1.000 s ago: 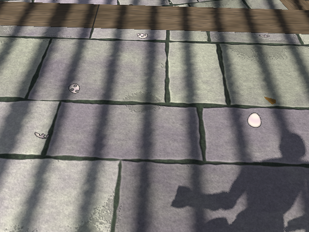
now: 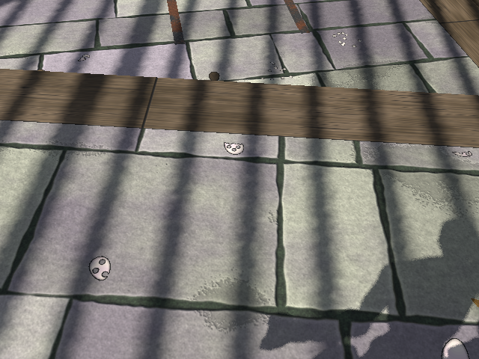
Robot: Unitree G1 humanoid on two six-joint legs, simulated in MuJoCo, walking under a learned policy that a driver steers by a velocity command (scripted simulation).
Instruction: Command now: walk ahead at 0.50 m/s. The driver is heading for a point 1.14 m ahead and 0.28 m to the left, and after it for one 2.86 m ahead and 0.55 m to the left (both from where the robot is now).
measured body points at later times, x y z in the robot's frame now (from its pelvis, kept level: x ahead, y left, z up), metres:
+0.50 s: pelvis +0.28 -0.07 +0.00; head +0.30 -0.08 +0.45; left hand +0.33 +0.20 -0.12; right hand +0.40 -0.35 -0.13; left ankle +0.32 +0.09 -0.67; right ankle +0.29 -0.16 -0.75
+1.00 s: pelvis +0.52 +0.00 -0.01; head +0.57 +0.03 +0.43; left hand +0.57 +0.31 -0.13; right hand +0.74 -0.23 -0.11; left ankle +0.58 +0.08 -0.75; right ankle +0.55 -0.17 -0.66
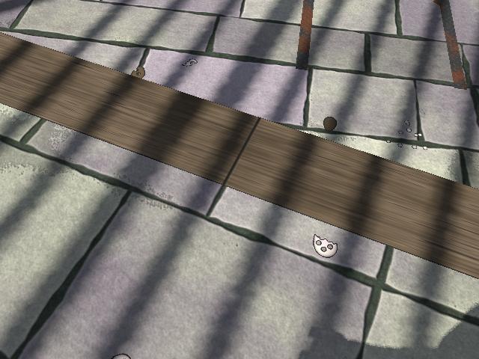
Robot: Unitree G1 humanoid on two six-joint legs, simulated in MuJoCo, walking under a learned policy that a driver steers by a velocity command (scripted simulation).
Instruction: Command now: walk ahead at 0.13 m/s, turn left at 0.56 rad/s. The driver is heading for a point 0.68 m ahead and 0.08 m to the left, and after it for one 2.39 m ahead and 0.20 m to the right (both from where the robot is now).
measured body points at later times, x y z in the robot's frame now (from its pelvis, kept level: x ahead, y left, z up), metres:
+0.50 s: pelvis +0.17 -0.04 +0.01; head +0.19 -0.06 +0.46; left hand +0.13 +0.25 -0.09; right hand +0.41 -0.25 -0.09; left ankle +0.18 +0.13 -0.66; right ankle +0.16 -0.17 -0.73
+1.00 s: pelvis +0.39 +0.10 +0.01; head +0.41 +0.11 +0.46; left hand +0.44 +0.41 -0.10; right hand +0.54 -0.14 -0.10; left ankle +0.33 +0.18 -0.73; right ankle +0.54 -0.02 -0.66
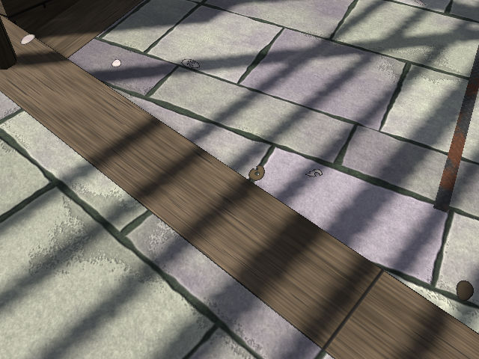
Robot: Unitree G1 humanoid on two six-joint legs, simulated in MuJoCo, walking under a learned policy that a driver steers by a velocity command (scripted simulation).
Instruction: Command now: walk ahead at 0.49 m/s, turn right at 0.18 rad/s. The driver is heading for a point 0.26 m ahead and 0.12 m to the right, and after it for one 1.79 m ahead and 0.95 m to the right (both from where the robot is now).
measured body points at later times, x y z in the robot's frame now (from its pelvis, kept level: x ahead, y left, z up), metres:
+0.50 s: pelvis +0.29 -0.09 -0.01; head +0.32 -0.10 +0.44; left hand +0.42 +0.15 -0.13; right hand +0.38 -0.36 -0.12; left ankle +0.41 +0.09 -0.67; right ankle +0.28 -0.15 -0.75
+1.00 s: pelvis +0.56 -0.10 +0.00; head +0.58 -0.11 +0.45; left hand +0.83 +0.03 -0.10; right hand +0.50 -0.39 -0.10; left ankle +0.61 -0.01 -0.75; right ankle +0.54 -0.24 -0.69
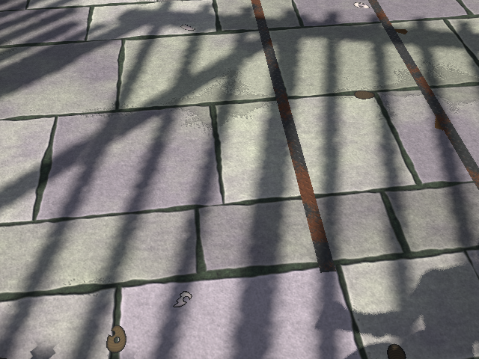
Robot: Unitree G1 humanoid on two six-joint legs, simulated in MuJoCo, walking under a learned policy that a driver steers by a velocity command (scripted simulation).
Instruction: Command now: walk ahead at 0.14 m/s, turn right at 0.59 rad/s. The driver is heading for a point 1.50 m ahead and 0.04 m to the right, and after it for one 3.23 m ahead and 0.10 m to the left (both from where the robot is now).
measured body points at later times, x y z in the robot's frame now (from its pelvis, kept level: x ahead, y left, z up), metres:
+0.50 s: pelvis +0.10 -0.06 -0.01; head +0.13 -0.07 +0.44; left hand +0.29 +0.19 -0.10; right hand +0.20 -0.35 -0.12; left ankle +0.12 +0.09 -0.71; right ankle +0.11 -0.15 -0.75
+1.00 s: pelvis +0.13 -0.04 -0.02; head +0.15 -0.05 +0.43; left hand +0.34 +0.19 -0.10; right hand +0.24 -0.32 -0.12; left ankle +0.13 +0.09 -0.75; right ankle +0.11 -0.15 -0.75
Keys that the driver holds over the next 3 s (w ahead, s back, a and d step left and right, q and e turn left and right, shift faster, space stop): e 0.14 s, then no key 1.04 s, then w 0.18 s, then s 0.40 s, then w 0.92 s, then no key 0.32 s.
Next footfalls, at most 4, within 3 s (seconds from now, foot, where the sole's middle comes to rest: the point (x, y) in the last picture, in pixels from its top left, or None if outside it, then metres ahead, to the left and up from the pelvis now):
0.22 right None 0.14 -0.16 -0.79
0.56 left None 0.17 0.08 -0.79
1.76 right None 0.23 -0.17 -0.79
2.26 right None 0.29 -0.21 -0.79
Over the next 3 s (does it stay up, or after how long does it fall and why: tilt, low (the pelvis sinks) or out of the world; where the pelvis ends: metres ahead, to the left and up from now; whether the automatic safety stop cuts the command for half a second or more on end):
stays up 0.64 -0.15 -0.15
